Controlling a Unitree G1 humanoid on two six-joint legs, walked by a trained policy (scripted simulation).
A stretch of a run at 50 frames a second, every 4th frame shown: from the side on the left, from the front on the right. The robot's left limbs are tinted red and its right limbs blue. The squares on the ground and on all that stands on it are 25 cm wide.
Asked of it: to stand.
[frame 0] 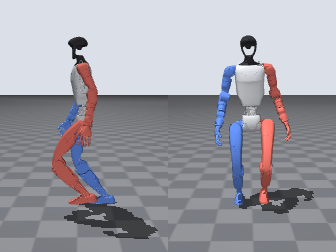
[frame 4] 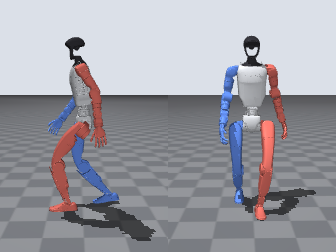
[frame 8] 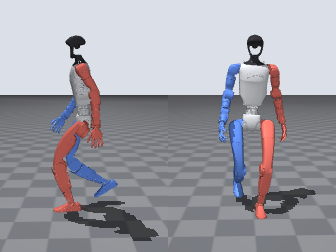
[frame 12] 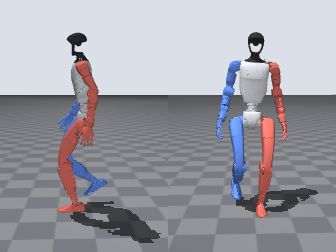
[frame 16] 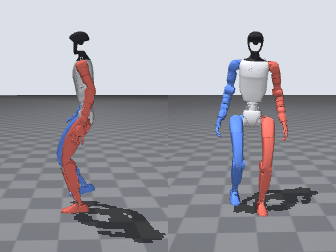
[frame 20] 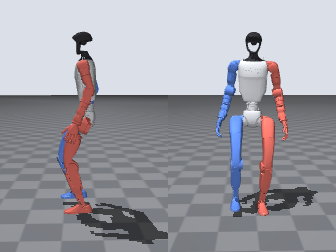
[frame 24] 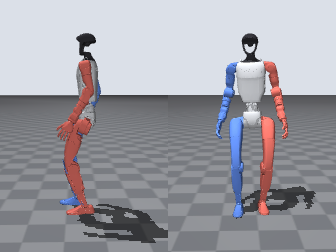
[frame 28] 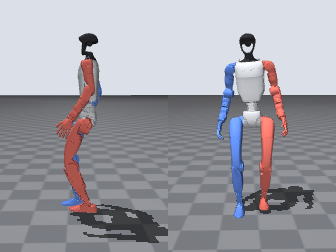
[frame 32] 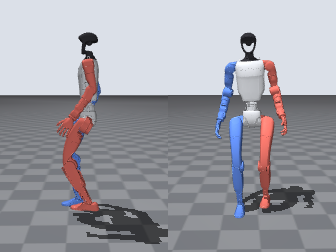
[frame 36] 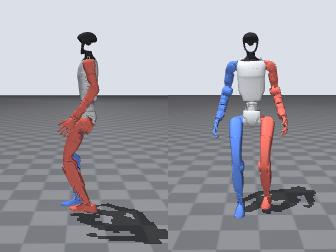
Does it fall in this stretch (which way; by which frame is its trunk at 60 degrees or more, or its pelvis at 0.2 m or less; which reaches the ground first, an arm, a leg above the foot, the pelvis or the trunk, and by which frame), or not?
no
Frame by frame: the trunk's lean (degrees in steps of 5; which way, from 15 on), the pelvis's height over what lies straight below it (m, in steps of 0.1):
0: 5, 0.7
4: 10, 0.7
8: 10, 0.7
12: 10, 0.8
16: 5, 0.8
20: 5, 0.8
24: 0, 0.8
28: 5, 0.8
32: 5, 0.8
36: 0, 0.8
